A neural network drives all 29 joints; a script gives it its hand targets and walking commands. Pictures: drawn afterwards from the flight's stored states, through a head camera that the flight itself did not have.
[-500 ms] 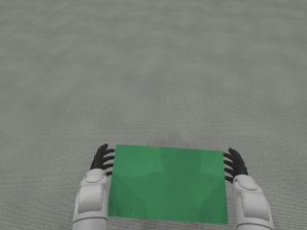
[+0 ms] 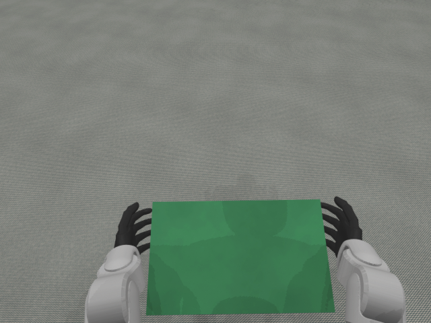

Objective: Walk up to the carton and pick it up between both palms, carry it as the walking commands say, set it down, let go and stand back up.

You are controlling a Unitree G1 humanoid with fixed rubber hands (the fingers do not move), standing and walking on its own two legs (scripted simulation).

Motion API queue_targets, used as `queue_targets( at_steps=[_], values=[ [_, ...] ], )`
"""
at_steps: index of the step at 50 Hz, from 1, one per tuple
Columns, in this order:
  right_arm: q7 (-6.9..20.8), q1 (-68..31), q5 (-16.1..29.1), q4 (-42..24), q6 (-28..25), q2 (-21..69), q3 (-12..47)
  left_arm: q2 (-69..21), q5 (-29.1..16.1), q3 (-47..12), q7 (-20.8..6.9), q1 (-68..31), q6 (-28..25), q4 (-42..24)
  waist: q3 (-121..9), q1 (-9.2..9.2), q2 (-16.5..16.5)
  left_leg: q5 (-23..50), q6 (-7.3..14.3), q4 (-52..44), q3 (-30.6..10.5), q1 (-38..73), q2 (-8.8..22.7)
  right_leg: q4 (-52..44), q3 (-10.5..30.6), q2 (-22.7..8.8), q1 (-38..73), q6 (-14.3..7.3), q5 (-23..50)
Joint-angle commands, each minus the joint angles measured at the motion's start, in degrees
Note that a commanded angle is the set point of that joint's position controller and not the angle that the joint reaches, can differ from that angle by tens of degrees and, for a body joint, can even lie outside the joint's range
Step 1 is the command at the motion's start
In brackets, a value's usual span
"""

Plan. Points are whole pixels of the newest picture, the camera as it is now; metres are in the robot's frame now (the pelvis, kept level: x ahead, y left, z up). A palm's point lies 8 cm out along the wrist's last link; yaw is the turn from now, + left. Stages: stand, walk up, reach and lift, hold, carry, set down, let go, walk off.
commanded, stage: carry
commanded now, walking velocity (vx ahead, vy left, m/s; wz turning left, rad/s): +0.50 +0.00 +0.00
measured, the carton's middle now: (234, 251) +0.26 -0.01 -0.04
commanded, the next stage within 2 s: none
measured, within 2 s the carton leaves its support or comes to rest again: neither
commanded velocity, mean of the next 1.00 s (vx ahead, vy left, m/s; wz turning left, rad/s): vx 0.10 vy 0.00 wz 0.00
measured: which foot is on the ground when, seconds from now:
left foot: up 0.00-0.14, down 0.16-1.00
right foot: down 0.00-0.20, up 0.22-0.36, down 0.38-1.00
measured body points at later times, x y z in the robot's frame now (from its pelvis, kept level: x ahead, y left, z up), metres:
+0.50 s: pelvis +0.16 +0.02 +0.00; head +0.17 +0.01 +0.45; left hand +0.42 +0.19 +0.06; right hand +0.41 -0.19 +0.05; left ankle +0.16 +0.13 -0.73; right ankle +0.18 -0.09 -0.73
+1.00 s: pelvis +0.21 +0.04 -0.01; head +0.23 +0.03 +0.44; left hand +0.47 +0.22 +0.03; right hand +0.47 -0.15 +0.02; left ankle +0.17 +0.13 -0.73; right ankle +0.18 -0.09 -0.73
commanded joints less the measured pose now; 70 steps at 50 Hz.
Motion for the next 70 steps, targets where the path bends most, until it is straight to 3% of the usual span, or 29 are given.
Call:
queue_targets(
  at_steps=[1, 5, 6, 7, 8, 9, 10, 12, 15, 16, 18, 19, 20, 21, 22, 23, 26, 28, 30, 32, 34, 37, 43, 46, 49, 51, 57, 65, 70],
  values=[
    [13.81, -22.10, 11.12, 1.13, 2.11, 32.89, 34.23, -31.83, -12.52, -36.14, -15.89, -22.20, 0.45, -3.85, -13.10, 0.91, -7.24, 8.17, -0.19, -13.24, 1.62, -14.19, 0.44, -11.05, 16.23, -18.27, 28.24, -5.93, 42.06],
    [13.85, -22.05, 10.20, 0.23, -0.82, 34.13, 34.01, -33.63, -13.03, -36.19, -16.64, -27.11, -2.08, -5.50, -16.91, -2.14, -9.90, 21.58, 1.56, -29.33, 8.41, 9.83, -5.21, -1.12, 2.19, -10.55, 17.16, 0.02, 43.95],
    [13.59, -21.30, 9.58, 2.33, -1.40, 34.06, 33.30, -34.14, -13.00, -35.83, -16.78, -29.23, -2.41, -4.79, -20.22, -3.31, -7.69, 22.77, 3.18, -28.96, 6.38, 21.57, -3.77, 5.18, 0.57, -7.95, 9.48, 2.37, 36.93],
    [13.22, -20.60, 8.74, 3.23, -2.14, 32.76, 32.79, -33.94, -12.88, -35.55, -16.91, -31.02, -2.73, -4.76, -21.78, -4.73, -0.42, 24.86, 6.82, -29.74, -4.26, 34.30, 4.13, 15.46, -0.82, -5.47, -5.04, 5.09, 22.57],
    [12.54, -22.69, 10.83, -2.42, -1.91, 32.45, 35.84, -34.81, -15.60, -38.89, -17.03, -33.20, -1.97, -10.62, -21.92, -4.36, 14.39, 35.18, 12.65, -32.39, -23.41, 44.76, 16.62, 29.19, -0.94, -0.88, -22.03, 7.08, -1.86],
    [11.71, -25.74, 13.83, -8.59, -0.20, 35.02, 39.86, -35.94, -19.41, -42.90, -17.42, -37.85, -0.12, -16.88, -19.32, -3.30, 16.37, 48.21, 16.78, -31.56, -29.53, 46.15, 21.61, 36.81, 4.52, -1.51, -29.86, 5.64, -19.13],
    [11.40, -28.33, 16.40, -14.63, 2.31, 37.10, 43.13, -38.55, -23.33, -47.30, -17.94, -41.32, 2.55, -21.93, -17.66, -2.97, 11.69, 48.06, 18.41, -34.00, -31.09, 41.89, 23.73, 39.14, 7.31, -3.61, -31.53, 4.61, -21.73],
    [11.88, -29.98, 16.13, -10.53, 6.86, 37.44, 42.05, -41.35, -22.26, -45.84, -17.95, -37.20, 6.66, -15.33, -14.28, -2.33, 4.00, 33.99, 14.27, -40.34, -22.96, 30.78, 22.83, 28.85, 8.43, -7.29, -27.25, 4.44, -15.35],
    [12.35, -27.06, 16.16, -11.79, 9.33, 39.66, 41.48, -42.79, -22.13, -46.12, -18.35, -31.53, 10.07, -15.30, -15.39, -1.51, 11.49, 35.95, 9.21, -37.70, -9.78, 18.98, 15.91, 7.05, 5.52, -5.58, -9.38, 5.71, -10.48],
    [12.56, -28.08, 17.14, -12.38, 9.62, 39.72, 42.57, -42.54, -21.74, -44.32, -18.51, -30.73, 10.58, -14.52, -16.17, -0.81, 9.80, 34.30, 7.44, -35.17, -6.19, 16.66, 13.76, 0.88, 2.42, -3.72, -2.91, 5.92, -1.77],
    [13.40, -32.00, 17.70, -11.11, 8.65, 38.31, 43.30, -41.11, -19.74, -39.76, -18.02, -30.54, 9.46, -10.25, -19.05, 0.18, 0.67, 31.73, 3.58, -26.79, 1.12, 15.90, 8.30, -8.43, 3.16, -5.34, 6.23, 4.19, 7.12],
    [13.86, -33.71, 18.07, -11.80, 7.90, 37.59, 43.81, -39.97, -18.73, -38.47, -17.64, -29.32, 8.35, -9.06, -20.30, 0.71, -6.08, 31.64, 1.24, -19.98, 4.00, 11.32, 5.30, -9.23, 8.89, -9.79, 12.47, 1.95, 15.49],
    [14.11, -34.66, 18.21, -12.64, 7.52, 36.91, 44.47, -38.98, -18.22, -37.01, -17.36, -29.47, 7.35, -8.14, -19.56, 0.82, -12.92, 22.45, -0.45, -14.05, 5.00, 4.63, 1.67, -10.17, 17.28, -15.07, 17.09, -1.19, 30.54],
    [14.31, -35.76, 19.50, -15.59, 8.00, 37.31, 45.67, -38.92, -19.03, -37.54, -17.24, -31.08, 7.18, -11.20, -17.50, 0.66, -15.12, 9.74, -0.97, -11.77, 4.12, -0.47, 0.27, -8.61, 19.44, -18.91, 19.60, -3.90, 45.69],
    [14.48, -34.56, 18.80, -13.29, 8.83, 38.20, 44.16, -38.76, -17.97, -36.36, -17.17, -31.44, 7.48, -11.18, -17.81, 0.42, -13.57, 3.57, -0.48, -12.75, 2.25, -1.98, 1.10, -6.70, 17.55, -20.38, 21.22, -5.09, 51.31],
    [14.86, -30.85, 13.17, -1.18, 7.24, 36.36, 37.22, -35.62, -11.38, -28.60, -17.20, -28.72, 5.61, -0.04, -17.45, 0.20, -12.64, 3.66, -0.45, -15.38, 1.88, -2.23, 2.11, -5.31, 15.34, -20.07, 21.78, -4.97, 50.92],
    [14.90, -34.42, 19.24, -10.39, 5.51, 38.58, 43.85, -38.80, -16.05, -35.85, -17.32, -31.05, 3.66, -8.41, -17.43, -0.84, -8.63, 27.08, -1.31, -23.63, -0.01, 8.35, 4.48, -2.09, 8.11, -13.48, 14.88, 0.75, 42.05],
    [15.03, -30.84, 13.86, 1.88, 4.16, 35.34, 36.30, -38.04, -10.76, -29.65, -17.19, -29.10, 2.29, 4.07, -18.97, -0.62, -4.06, 50.62, -1.13, -21.17, -1.14, 17.13, 7.25, 1.75, 6.17, -10.94, 7.37, 3.52, 34.89],
    [14.53, -31.86, 20.87, -13.27, 4.81, 37.96, 45.85, -42.10, -19.68, -41.87, -17.12, -33.51, 3.33, -13.11, -18.74, -0.30, 4.34, 71.00, -0.81, -22.63, -3.60, 20.90, 10.88, 3.26, 3.95, -8.81, 3.49, 4.95, 24.15],
    [14.23, -28.47, 15.80, -1.56, 5.42, 37.15, 38.28, -40.90, -16.67, -38.00, -17.32, -35.45, 4.31, -5.32, -18.58, -0.73, 7.28, 79.39, 0.08, -21.06, -2.50, 23.58, 11.25, 5.50, 3.49, -8.01, 1.05, 5.77, 22.20],
    [13.67, -24.46, 15.31, -2.06, 4.26, 36.58, 38.47, -39.48, -18.33, -40.87, -17.42, -33.90, 3.18, -8.55, -19.23, -0.80, 8.12, 83.30, 0.10, -19.36, -1.51, 24.24, 10.67, 5.41, 3.29, -7.77, 0.92, 5.95, 25.00],
    [13.07, -25.21, 13.89, -3.00, 2.96, 36.49, 37.93, -39.46, -18.14, -40.09, -17.72, -33.38, 2.51, -7.08, -21.52, -1.06, 4.40, 77.68, 0.65, -16.91, -0.27, 22.91, 9.35, 4.86, 3.54, -8.33, 3.91, 5.49, 32.41],
    [12.72, -27.94, 13.45, -3.93, -0.99, 35.59, 38.86, -38.06, -16.94, -37.12, -17.46, -32.13, -1.27, -4.73, -23.93, -0.95, -6.07, 49.07, 0.34, -17.37, -0.01, 15.39, 6.29, 7.18, 6.48, -12.61, 11.22, 2.49, 50.86],
    [12.66, -27.73, 13.63, -3.39, -3.15, 35.10, 39.34, -37.05, -15.40, -35.78, -16.99, -30.53, -3.73, -3.77, -23.63, -0.74, -5.94, 50.31, 0.68, -18.54, -0.94, 16.65, 6.93, 8.01, 6.12, -12.31, 9.85, 2.42, 44.67],
    [13.28, -26.85, 13.69, -0.37, -4.67, 33.64, 39.12, -36.72, -14.06, -35.20, -16.58, -30.33, -4.96, -0.80, -23.22, -0.15, 1.08, 71.92, 1.86, -17.12, -2.99, 22.54, 10.49, 9.57, 4.39, -10.20, 2.93, 3.35, 28.28],
    [13.52, -26.34, 13.06, 1.15, -6.28, 32.81, 38.36, -36.46, -13.34, -35.29, -16.57, -30.96, -6.29, 0.13, -22.15, -0.04, 3.95, 76.20, 2.23, -17.33, -3.15, 22.34, 11.05, 8.52, 3.65, -9.33, 2.11, 3.64, 22.57],
    [13.97, -27.32, 11.62, 3.54, -9.65, 31.23, 37.21, -36.03, -11.49, -34.14, -16.84, -31.45, -9.27, 3.26, -20.42, -0.56, 0.04, 54.43, 1.63, -17.58, -1.78, 18.05, 8.98, 6.57, 5.79, -11.25, 4.11, 1.88, 28.64],
    [14.49, -28.89, 10.55, 6.51, -12.35, 30.32, 36.07, -36.07, -9.90, -33.49, -17.44, -33.02, -11.66, 7.22, -14.28, -0.70, -0.51, 34.64, 2.21, -23.00, -3.57, 13.84, 8.36, 0.85, 6.29, -10.09, -0.25, 2.25, 7.91],
    [14.87, -30.37, 9.58, 8.14, -13.67, 29.84, 34.74, -36.14, -8.48, -32.85, -17.65, -34.57, -12.97, 9.88, -11.50, -0.96, -1.20, 23.07, 2.19, -27.03, -4.70, 10.82, 7.73, -1.70, 6.40, -9.69, -1.51, 2.25, 3.84]
  ],
)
